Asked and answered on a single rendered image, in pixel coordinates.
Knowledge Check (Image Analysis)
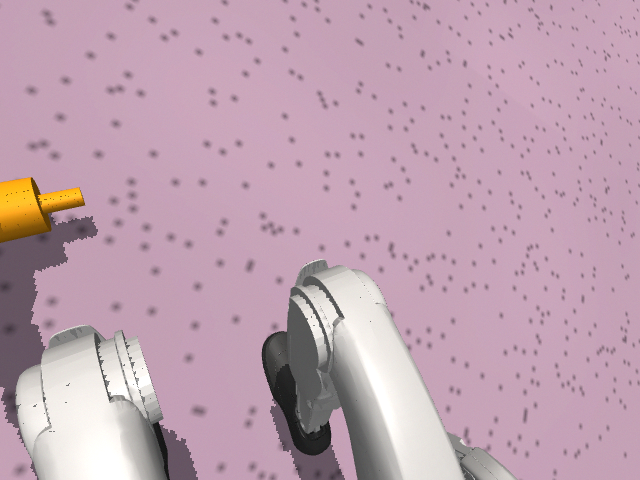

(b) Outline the right robot hand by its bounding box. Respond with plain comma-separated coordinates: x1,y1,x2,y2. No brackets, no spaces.
446,431,518,480

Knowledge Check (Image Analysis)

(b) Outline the left robot foot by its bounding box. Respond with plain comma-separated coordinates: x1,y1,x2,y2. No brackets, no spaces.
153,422,170,480

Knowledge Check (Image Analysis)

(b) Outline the right robot foot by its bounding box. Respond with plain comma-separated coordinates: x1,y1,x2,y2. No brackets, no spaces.
262,331,331,456

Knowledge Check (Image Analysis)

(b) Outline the bottle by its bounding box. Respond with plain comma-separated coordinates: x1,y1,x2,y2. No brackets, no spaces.
0,177,85,243

